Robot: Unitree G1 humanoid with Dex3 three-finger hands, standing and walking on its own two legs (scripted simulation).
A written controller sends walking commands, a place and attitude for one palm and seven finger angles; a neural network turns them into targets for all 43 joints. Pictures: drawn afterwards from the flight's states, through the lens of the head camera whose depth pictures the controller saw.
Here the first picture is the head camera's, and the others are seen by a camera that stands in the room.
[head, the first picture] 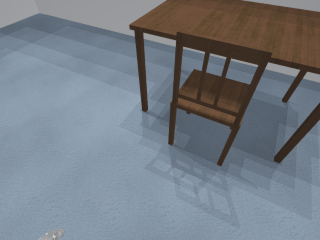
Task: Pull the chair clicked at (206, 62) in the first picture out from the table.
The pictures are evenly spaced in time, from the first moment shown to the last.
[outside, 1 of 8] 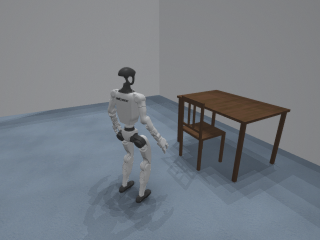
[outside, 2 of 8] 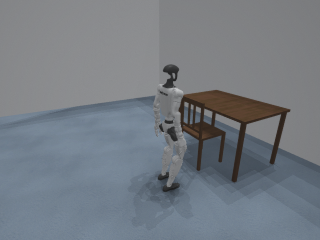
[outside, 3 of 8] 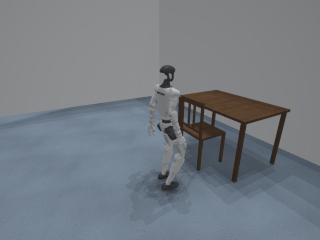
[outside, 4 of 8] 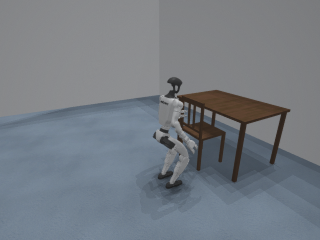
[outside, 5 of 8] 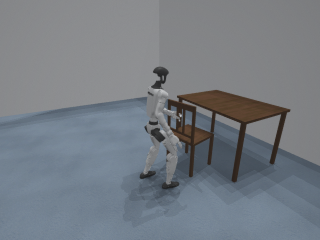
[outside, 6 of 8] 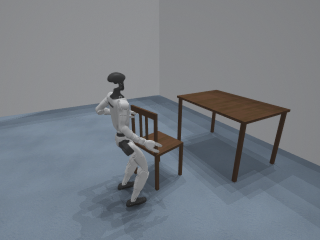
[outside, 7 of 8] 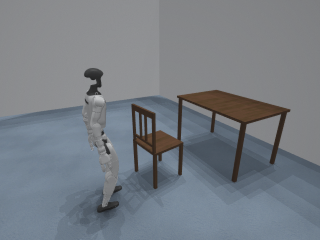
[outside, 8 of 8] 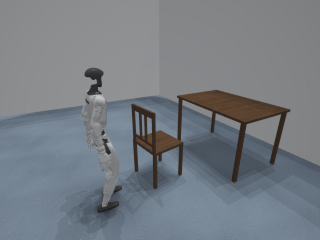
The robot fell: no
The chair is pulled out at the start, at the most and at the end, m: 0.00 0.67 0.65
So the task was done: yes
